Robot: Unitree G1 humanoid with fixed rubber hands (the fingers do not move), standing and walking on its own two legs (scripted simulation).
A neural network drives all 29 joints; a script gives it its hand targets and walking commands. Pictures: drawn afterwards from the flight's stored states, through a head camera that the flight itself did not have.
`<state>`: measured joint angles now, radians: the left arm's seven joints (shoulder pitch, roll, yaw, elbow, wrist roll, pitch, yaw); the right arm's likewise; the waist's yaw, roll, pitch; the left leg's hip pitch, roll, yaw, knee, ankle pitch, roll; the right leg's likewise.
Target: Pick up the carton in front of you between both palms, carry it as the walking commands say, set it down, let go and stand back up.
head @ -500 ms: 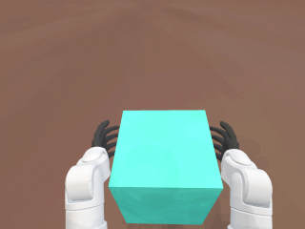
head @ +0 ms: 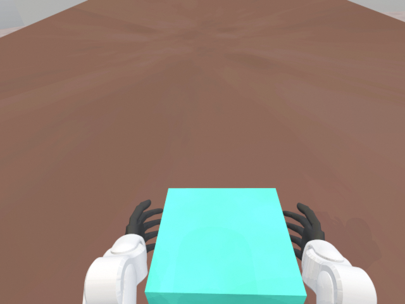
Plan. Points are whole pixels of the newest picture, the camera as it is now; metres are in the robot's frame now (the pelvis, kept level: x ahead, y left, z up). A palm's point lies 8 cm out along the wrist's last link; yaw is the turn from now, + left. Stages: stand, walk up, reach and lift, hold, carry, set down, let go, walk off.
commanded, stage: carry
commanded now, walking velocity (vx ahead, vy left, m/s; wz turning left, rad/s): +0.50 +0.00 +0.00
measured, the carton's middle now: (222, 272) +0.22 -0.01 +0.00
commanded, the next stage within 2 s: none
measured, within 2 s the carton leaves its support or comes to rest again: neither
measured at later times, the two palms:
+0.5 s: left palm (150, 145) +0.49 +0.17 +0.09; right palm (270, 143) +0.48 -0.13 +0.11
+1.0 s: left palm (166, 129) +0.59 +0.15 +0.08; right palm (270, 131) +0.58 -0.15 +0.08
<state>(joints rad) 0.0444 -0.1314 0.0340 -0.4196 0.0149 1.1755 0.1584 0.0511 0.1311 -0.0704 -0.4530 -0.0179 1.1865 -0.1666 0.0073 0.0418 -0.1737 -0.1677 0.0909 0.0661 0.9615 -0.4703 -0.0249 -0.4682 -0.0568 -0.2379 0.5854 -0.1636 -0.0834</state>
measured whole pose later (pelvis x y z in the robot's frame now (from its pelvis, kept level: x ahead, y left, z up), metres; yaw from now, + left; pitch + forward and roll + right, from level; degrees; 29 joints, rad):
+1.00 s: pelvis +0.34 +0.01 +0.01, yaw -3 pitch +3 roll +0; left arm -0.02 -0.13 0.06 -0.24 0.13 1.02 0.08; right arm -0.02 0.13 -0.06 -0.23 -0.12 1.01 -0.08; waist 0.00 -0.01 -0.14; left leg -0.33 0.08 0.22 0.55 -0.27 0.02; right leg -0.18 -0.06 -0.13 0.52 -0.39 0.02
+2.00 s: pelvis +0.30 +0.00 +0.01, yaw -3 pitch +2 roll +0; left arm -0.19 -0.14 0.16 0.14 0.23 0.74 0.02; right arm -0.20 0.14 -0.16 0.15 -0.23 0.73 -0.04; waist 0.00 -0.01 -0.09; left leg -0.35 0.10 0.20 0.51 -0.19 0.01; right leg -0.22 -0.04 -0.14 0.53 -0.34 -0.02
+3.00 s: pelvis +0.28 +0.03 +0.02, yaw -10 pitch -6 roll +1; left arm -0.41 -0.20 0.37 0.41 0.38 0.66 -0.01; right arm -0.40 0.19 -0.41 0.47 -0.38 0.61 0.02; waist 0.02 -0.06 0.02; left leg -0.16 -0.05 -0.02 0.44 -0.17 0.02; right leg -0.09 0.02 0.15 0.49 -0.28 0.01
